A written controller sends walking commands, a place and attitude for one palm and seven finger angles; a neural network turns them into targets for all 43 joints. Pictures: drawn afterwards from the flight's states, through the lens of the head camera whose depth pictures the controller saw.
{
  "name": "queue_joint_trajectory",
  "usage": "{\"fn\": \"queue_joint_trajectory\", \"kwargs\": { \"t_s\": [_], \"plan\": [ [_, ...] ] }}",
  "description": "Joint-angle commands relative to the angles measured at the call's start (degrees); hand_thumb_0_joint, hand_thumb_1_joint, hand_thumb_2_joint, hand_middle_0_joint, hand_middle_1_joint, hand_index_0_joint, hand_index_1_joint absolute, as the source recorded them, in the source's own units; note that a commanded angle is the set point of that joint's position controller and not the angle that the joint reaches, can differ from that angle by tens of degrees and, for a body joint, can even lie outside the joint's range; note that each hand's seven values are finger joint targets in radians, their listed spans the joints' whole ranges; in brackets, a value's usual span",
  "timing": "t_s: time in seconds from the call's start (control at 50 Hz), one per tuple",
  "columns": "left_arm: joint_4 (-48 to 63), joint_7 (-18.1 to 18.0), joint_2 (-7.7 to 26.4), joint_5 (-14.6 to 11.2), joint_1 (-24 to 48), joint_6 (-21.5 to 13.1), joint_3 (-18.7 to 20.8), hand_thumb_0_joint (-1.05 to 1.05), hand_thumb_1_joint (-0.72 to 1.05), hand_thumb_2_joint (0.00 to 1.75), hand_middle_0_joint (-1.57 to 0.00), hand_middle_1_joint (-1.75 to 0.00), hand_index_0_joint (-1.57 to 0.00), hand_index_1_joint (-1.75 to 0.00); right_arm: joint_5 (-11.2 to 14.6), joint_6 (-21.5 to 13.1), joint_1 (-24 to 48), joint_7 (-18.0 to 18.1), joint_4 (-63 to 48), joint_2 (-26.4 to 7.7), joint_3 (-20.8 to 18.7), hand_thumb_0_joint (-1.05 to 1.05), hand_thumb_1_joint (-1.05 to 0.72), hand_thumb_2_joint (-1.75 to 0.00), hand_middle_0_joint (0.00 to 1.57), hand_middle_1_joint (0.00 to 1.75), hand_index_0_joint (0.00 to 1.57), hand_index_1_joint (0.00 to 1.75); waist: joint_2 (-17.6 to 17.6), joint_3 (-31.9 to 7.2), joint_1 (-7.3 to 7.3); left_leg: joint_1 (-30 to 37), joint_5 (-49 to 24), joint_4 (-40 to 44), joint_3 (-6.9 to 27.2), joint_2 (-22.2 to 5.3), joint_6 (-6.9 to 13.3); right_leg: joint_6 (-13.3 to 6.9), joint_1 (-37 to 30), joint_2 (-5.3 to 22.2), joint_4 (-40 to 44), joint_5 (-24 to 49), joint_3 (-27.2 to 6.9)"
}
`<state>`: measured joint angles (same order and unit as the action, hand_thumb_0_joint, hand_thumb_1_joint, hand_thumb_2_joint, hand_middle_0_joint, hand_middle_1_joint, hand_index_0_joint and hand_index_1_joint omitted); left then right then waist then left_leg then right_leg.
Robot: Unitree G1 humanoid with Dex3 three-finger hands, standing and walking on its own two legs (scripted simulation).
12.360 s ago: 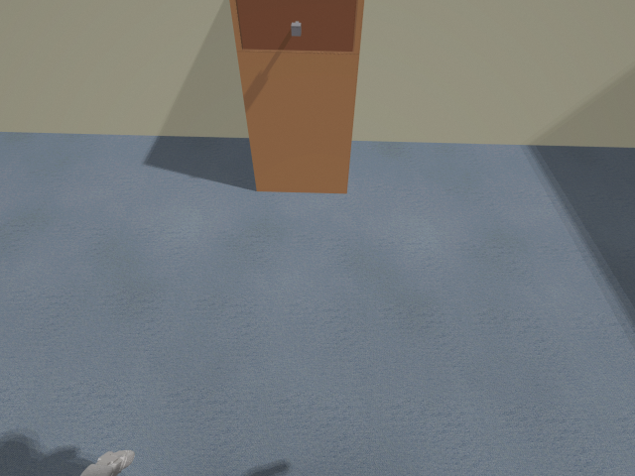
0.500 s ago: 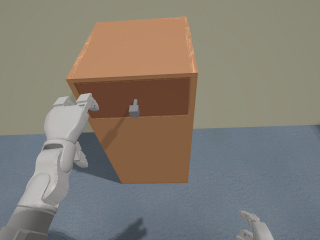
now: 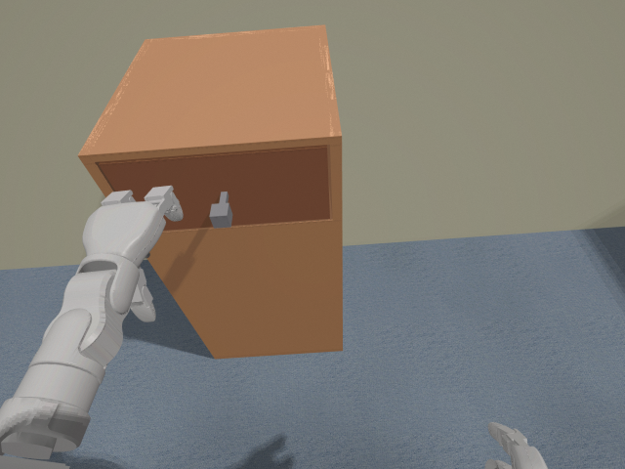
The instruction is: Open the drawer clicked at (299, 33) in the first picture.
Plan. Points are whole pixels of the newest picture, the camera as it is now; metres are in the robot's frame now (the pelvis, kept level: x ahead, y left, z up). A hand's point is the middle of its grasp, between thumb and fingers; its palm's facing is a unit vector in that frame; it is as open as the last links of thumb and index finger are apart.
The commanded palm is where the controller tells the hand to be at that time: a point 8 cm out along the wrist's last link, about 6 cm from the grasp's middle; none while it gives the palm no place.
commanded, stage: move the hooked fingers above the handle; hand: left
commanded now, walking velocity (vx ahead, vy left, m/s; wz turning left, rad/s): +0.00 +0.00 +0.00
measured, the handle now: (222, 208) +0.52 +0.23 -0.01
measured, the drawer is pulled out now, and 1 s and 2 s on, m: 0.00 0.00 0.00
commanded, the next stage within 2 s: none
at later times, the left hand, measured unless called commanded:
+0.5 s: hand (182, 229) +0.41 +0.24 +0.06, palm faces -0.02 -0.05 -1.00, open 13.8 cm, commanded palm +0.40 +0.26 +0.13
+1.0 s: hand (209, 200) +0.48 +0.22 +0.06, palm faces +0.02 -0.05 -1.00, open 13.8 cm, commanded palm +0.46 +0.24 +0.11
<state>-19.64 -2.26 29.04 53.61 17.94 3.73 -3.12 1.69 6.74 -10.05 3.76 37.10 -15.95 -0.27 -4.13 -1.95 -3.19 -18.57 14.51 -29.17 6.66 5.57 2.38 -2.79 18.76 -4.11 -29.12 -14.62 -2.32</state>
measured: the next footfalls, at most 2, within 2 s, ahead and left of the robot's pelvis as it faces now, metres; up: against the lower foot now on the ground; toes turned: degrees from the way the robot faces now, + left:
none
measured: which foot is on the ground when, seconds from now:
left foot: down 0.00-1.00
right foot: down 0.00-1.00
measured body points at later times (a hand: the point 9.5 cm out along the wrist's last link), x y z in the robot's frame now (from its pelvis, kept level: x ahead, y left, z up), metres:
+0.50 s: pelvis +0.02 +0.01 -0.01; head +0.06 -0.01 +0.44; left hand +0.41 +0.24 +0.12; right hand +0.15 -0.24 -0.13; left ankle +0.00 +0.10 -0.74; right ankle +0.00 -0.09 -0.74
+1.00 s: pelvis +0.02 +0.03 -0.01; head +0.08 +0.01 +0.43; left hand +0.47 +0.22 +0.11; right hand +0.09 -0.23 -0.15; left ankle +0.00 +0.10 -0.74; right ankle +0.00 -0.09 -0.74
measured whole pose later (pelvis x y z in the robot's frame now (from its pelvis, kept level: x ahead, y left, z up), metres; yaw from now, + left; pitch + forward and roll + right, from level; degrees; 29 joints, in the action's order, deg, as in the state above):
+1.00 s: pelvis +0.02 +0.03 -0.01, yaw -1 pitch +13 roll -1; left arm -47.3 -13.3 23.1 59.2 41.6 0.2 -6.3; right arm 0.5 7.3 -17.1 1.8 39.6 -14.1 -2.1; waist -3.1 -6.8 1.7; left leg -30.4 19.0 -36.7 5.0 6.9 4.3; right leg -1.0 30.0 -3.3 -35.5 -18.7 -3.2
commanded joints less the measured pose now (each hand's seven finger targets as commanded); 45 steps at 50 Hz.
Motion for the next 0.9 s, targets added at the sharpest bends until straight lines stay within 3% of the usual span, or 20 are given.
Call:
{"fn": "queue_joint_trajectory", "kwargs": {
  "t_s": [0.0,0.02,0.08,0.12,0.16,0.24,0.28,0.34,0.4,0.42,0.48,0.52,0.56,0.6,0.64,0.68,0.72,0.74,0.82,0.88],
  "plan": [
    [12.1,-3.8,15.5,0.6,23.4,-4.2,8.2,0.00,-0.50,0.30,-0.30,-1.20,-0.30,-1.20,-0.3,-2.8,4.4,0.9,-8.2,-5.4,-2.6,0.00,-0.90,-0.90,0.20,0.30,0.20,0.30,3.4,-19.2,0.46,1.1,-12.6,0.5,-4.5,-0.4,1.1,0.8,-11.6,3.5,1.7,14.9,-0.8],
    [12.2,-4.6,18.0,1.0,23.9,-5.0,10.6,0.00,-0.50,0.30,-0.30,-1.20,-0.30,-1.20,-0.5,-2.9,3.8,0.9,-8.0,-5.6,-2.8,0.00,-0.90,-0.90,0.20,0.30,0.20,0.30,2.5,-20.2,0.02,0.7,-13.1,0.3,-4.3,-0.4,1.0,0.6,-12.1,3.3,1.4,15.0,-0.9],
    [9.4,-7.1,16.6,1.0,22.7,-5.3,11.1,0.00,-0.50,0.30,-0.30,-1.20,-0.30,-1.20,-0.1,-2.9,3.1,0.8,-7.4,-5.0,-3.2,0.00,-0.90,-0.90,0.20,0.30,0.20,0.30,1.8,-19.4,-0.10,-0.5,-14.5,-0.5,-4.6,-0.5,0.8,0.4,-10.4,3.1,0.3,17.0,-0.7],
    [6.0,-8.4,18.0,1.0,21.8,-3.9,12.6,0.00,-0.50,0.30,-0.30,-1.20,-0.30,-1.20,0.0,-2.6,2.7,0.5,-7.2,-5.4,-3.2,0.00,-0.90,-0.90,0.20,0.30,0.20,0.30,3.4,-19.0,-0.45,-2.5,-14.3,-0.5,-4.9,-0.4,0.5,0.5,-11.2,3.1,0.0,17.5,-0.8],
    [2.2,-8.8,16.5,1.2,22.3,-1.7,10.7,0.00,-0.50,0.30,-0.30,-1.20,-0.30,-1.20,0.4,-2.3,2.8,0.6,-7.1,-5.4,-3.0,0.00,-0.90,-0.90,0.20,0.30,0.20,0.30,5.0,-16.9,0.26,-4.1,-12.4,-0.3,-5.4,-0.6,0.5,0.8,-9.7,3.1,0.1,15.8,-0.7],
    [2.1,-7.7,14.8,1.5,22.3,0.7,8.1,0.00,-0.50,0.30,-0.30,-1.20,-0.30,-1.20,0.4,-1.8,1.9,0.2,-7.8,-6.1,-3.4,0.00,-0.90,-0.90,0.20,0.30,0.20,0.30,4.8,-21.8,0.56,-2.2,-15.4,-0.9,-5.6,-0.8,0.6,0.9,-11.7,3.2,-0.8,19.6,-0.6],
    [2.3,-6.5,11.8,1.2,25.0,0.9,4.8,0.00,-0.50,0.30,-0.30,-1.20,-0.30,-1.20,0.6,-1.7,1.6,0.2,-7.8,-6.2,-3.5,0.00,-0.90,-0.90,0.20,0.30,0.20,0.30,5.5,-21.3,2.18,-0.9,-16.4,-1.4,-5.3,-0.9,0.9,1.0,-10.0,3.2,-0.9,20.5,0.1],
    [1.5,-5.3,9.9,1.3,30.4,-0.4,2.0,0.00,-0.50,0.30,-0.30,-1.20,-0.30,-1.20,0.6,-1.9,0.3,0.5,-7.2,-6.2,-3.6,0.00,-0.90,-0.90,0.20,0.30,0.20,0.30,5.2,-19.7,3.79,1.0,-15.0,-1.8,-4.6,-1.3,1.1,0.8,-5.7,2.8,-0.3,16.4,0.6],
    [2.2,-6.4,11.2,2.5,34.8,-2.6,2.9,0.00,-0.50,0.30,-0.30,-1.20,-0.30,-1.20,0.3,-2.0,-0.9,0.7,-6.6,-5.9,-3.7,0.00,-0.90,-0.90,0.20,0.30,0.20,0.30,2.9,-22.3,3.43,3.3,-17.6,-2.7,-3.9,-1.3,0.9,0.3,-4.3,2.5,-1.1,16.4,0.7],
    [2.3,-7.1,13.6,2.8,35.9,-3.3,5.1,0.00,-0.50,0.30,-0.30,-1.20,-0.30,-1.20,0.0,-2.0,-1.4,0.8,-6.3,-6.1,-3.7,0.00,-0.90,-0.90,0.20,0.30,0.20,0.30,2.7,-23.4,3.05,3.0,-18.5,-2.9,-3.5,-1.3,0.6,0.0,-4.8,2.4,-1.6,16.2,0.9],
    [-1.5,-9.8,11.4,3.8,39.5,-4.0,4.0,0.00,-0.50,0.30,-0.30,-1.20,-0.30,-1.20,0.0,-2.1,-2.4,0.5,-5.5,-5.4,-3.7,0.00,-0.90,-0.90,0.20,0.30,0.20,0.30,0.9,-22.1,3.18,3.0,-19.0,-3.0,-3.1,-1.7,-0.2,-0.4,-0.9,2.0,-2.6,13.9,1.7],
    [-5.3,-11.4,13.7,4.2,38.5,-2.9,6.8,0.00,-0.50,0.30,-0.30,-1.20,-0.30,-1.20,-0.1,-1.9,-3.0,0.3,-5.1,-5.7,-3.7,0.00,-0.90,-0.90,0.20,0.30,0.20,0.30,1.7,-22.0,2.29,1.8,-20.9,-2.9,-3.0,-1.9,-0.9,-0.8,-1.2,1.6,-3.1,13.9,2.3],
    [-7.1,-12.6,12.9,4.7,38.4,-1.4,6.4,0.00,-0.50,0.30,-0.30,-1.20,-0.30,-1.20,-0.2,-1.6,-3.0,-0.3,-5.2,-5.3,-3.7,0.00,-0.90,-0.90,0.20,0.30,0.20,0.30,0.0,-24.3,1.72,2.4,-23.8,-3.4,-3.2,-2.0,-1.5,-0.9,-1.5,1.6,-4.0,15.8,2.3],
    [-9.9,-12.8,9.9,4.8,38.9,0.7,3.6,0.00,-0.50,0.30,-0.30,-1.20,-0.30,-1.20,-0.3,-1.3,-3.4,-0.9,-5.0,-5.4,-3.7,0.00,-0.90,-0.90,0.20,0.30,0.20,0.30,0.7,-23.8,2.45,2.5,-25.0,-3.6,-3.3,-2.4,-1.9,-0.8,-0.6,1.6,-4.1,16.2,2.7],
    [-12.5,-12.0,8.3,4.5,37.1,2.7,2.3,0.00,-0.50,0.30,-0.30,-1.20,-0.30,-1.20,-0.2,-0.9,-4.2,-1.4,-5.2,-5.8,-3.9,0.00,-0.90,-0.90,0.20,0.30,0.20,0.30,2.9,-24.4,2.67,2.6,-27.2,-3.7,-3.1,-2.8,-1.9,-0.6,-1.1,1.5,-4.1,17.0,2.9],
    [-13.8,-10.7,7.6,4.3,39.5,3.8,0.9,0.00,-0.50,0.30,-0.30,-1.20,-0.30,-1.20,-0.2,-0.3,-5.0,-1.6,-4.9,-6.4,-4.0,0.00,-0.90,-0.90,0.20,0.30,0.20,0.30,4.5,-24.4,3.83,3.4,-27.5,-3.9,-3.0,-3.1,-1.8,-0.3,-0.4,1.4,-3.6,17.2,2.9],
    [-14.0,-9.2,5.5,3.8,40.9,3.5,-1.1,0.00,-0.50,0.30,-0.30,-1.20,-0.30,-1.20,-0.2,-0.1,-5.3,-1.5,-5.3,-6.5,-4.2,0.00,-0.90,-0.90,0.20,0.30,0.20,0.30,5.8,-24.8,4.70,3.8,-26.8,-4.0,-2.8,-3.0,-1.3,-0.2,-0.5,1.4,-3.0,16.9,2.7],
    [-13.3,-8.7,6.2,3.8,43.1,2.7,-1.0,0.00,-0.50,0.30,-0.30,-1.20,-0.30,-1.20,-0.1,0.0,-5.9,-1.4,-5.1,-6.7,-4.2,0.00,-0.90,-0.90,0.20,0.30,0.20,0.30,5.8,-25.6,4.96,4.1,-26.2,-4.2,-2.7,-3.1,-1.0,-0.1,-0.5,1.6,-3.0,17.1,2.4],
    [-11.1,-9.1,5.0,4.5,51.5,-1.8,-2.5,0.00,-0.50,0.30,-0.30,-1.20,-0.30,-1.20,-0.6,-0.4,-7.8,-1.1,-4.1,-6.3,-4.6,0.00,-0.90,-0.90,0.20,0.30,0.20,0.30,2.2,-25.4,6.40,7.6,-28.4,-5.0,-0.8,-3.5,-1.8,-0.3,4.8,1.3,-3.4,13.6,3.0],
    [-12.9,-12.0,8.9,5.5,52.8,-4.0,1.7,0.00,-0.50,0.30,-0.30,-1.20,-0.30,-1.20,-1.1,-0.9,-9.8,-1.2,-2.8,-6.1,-4.8,0.00,-0.90,-0.90,0.20,0.30,0.20,0.30,-1.0,-28.2,5.51,9.0,-31.1,-6.2,-0.6,-3.7,-2.7,-0.6,6.6,0.9,-4.7,13.2,3.0]
  ]
}}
